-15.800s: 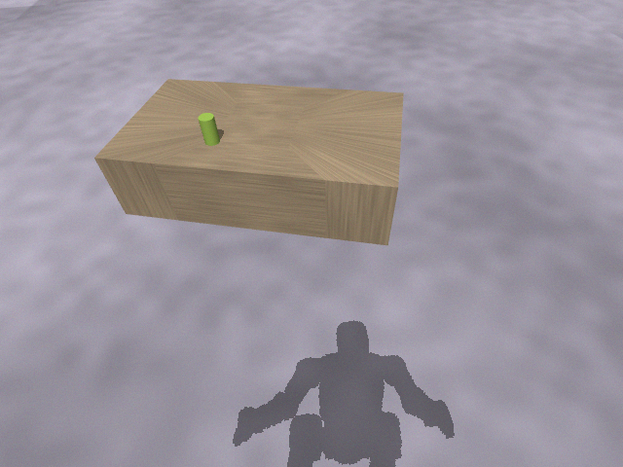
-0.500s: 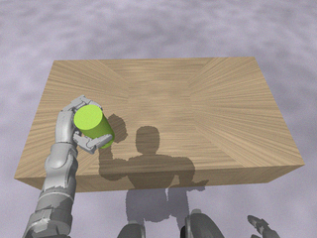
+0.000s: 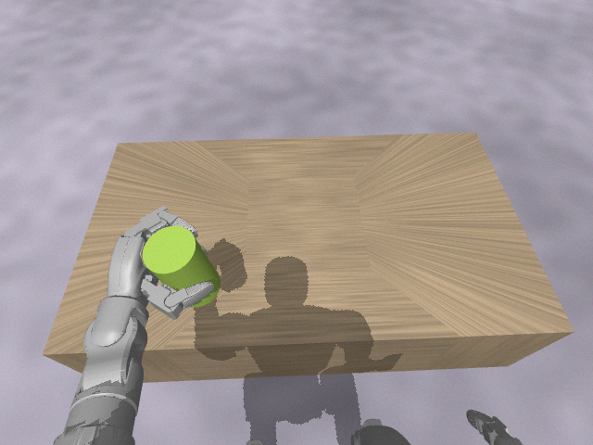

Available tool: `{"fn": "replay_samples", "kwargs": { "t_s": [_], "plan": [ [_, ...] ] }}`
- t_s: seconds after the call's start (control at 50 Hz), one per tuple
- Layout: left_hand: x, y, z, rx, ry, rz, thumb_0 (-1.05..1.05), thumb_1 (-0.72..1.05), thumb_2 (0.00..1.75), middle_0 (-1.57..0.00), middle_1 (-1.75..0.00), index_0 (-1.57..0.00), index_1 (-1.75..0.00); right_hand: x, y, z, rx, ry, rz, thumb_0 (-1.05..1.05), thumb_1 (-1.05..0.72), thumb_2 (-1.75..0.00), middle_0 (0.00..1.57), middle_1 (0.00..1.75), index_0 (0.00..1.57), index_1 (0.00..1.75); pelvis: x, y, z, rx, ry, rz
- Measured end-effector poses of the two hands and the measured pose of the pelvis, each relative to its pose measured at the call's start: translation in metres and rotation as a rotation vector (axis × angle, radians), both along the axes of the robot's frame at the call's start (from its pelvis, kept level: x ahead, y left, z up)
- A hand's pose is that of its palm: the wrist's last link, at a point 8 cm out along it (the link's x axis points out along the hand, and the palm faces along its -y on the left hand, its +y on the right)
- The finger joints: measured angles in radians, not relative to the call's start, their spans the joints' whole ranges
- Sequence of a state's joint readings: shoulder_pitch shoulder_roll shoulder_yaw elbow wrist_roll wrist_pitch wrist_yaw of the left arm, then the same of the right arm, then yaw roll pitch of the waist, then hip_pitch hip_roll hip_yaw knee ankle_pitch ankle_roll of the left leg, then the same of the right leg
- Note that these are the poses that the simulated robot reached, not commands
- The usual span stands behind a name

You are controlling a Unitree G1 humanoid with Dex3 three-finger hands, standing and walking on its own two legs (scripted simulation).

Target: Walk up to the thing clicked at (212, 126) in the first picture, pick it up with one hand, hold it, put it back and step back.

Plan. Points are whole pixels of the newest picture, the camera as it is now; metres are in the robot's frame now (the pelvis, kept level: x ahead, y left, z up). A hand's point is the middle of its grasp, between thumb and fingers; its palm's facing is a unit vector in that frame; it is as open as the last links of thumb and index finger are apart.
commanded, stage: lift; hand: left
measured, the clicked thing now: (185, 269) +0.35 +0.16 +0.03
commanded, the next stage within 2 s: hold in 0.10 s
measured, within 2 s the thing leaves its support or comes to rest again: neither
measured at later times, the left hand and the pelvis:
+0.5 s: hand (188, 274) +0.34 +0.15 +0.05, palm faces -0.05 -1.00 +0.01, open 9.7 cm; pelvis -0.01 -0.01 +0.01, yaw +0 degrees
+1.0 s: hand (178, 277) +0.33 +0.16 +0.06, palm faces -0.04 -1.00 +0.01, open 9.7 cm; pelvis +0.00 -0.01 +0.02, yaw +0 degrees
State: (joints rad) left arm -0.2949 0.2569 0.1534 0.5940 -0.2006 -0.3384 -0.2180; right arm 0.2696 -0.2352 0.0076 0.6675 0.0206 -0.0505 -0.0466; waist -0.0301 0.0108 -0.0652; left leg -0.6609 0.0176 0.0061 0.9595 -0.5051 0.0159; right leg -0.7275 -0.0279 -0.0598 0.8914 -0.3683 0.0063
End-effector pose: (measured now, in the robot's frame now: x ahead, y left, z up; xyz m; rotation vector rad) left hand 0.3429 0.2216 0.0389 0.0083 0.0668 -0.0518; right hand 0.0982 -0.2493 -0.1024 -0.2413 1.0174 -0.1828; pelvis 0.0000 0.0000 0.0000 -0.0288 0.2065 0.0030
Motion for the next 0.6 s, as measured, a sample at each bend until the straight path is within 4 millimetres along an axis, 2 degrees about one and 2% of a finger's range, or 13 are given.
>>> {"fn": "replay_samples", "kwargs": {
  "t_s": [0.32,0.6],
  "plan": [
    [-0.019,-0.011,0.009,-0.015,-0.014,0.003,-0.08,-0.52,1.12,-0.74,-1.21,-0.82,-1.27,0.004,-0.007,0.009,0.004,-0.038,0.004,0.01,-0.9,-0.89,0.2,0.3,0.2,0.3,-0.005,-0.008,0.008,0.01,-0.044,0.0],
    [-0.027,-0.016,0.017,-0.019,-0.023,0.006,-0.07,-0.51,1.1,-0.75,-1.2,-0.82,-1.26,0.011,-0.009,0.016,0.004,-0.072,0.008,0.01,-0.9,-0.89,0.2,0.3,0.2,0.3,-0.004,-0.012,0.013,0.012,-0.071,0.002]
  ]
}}
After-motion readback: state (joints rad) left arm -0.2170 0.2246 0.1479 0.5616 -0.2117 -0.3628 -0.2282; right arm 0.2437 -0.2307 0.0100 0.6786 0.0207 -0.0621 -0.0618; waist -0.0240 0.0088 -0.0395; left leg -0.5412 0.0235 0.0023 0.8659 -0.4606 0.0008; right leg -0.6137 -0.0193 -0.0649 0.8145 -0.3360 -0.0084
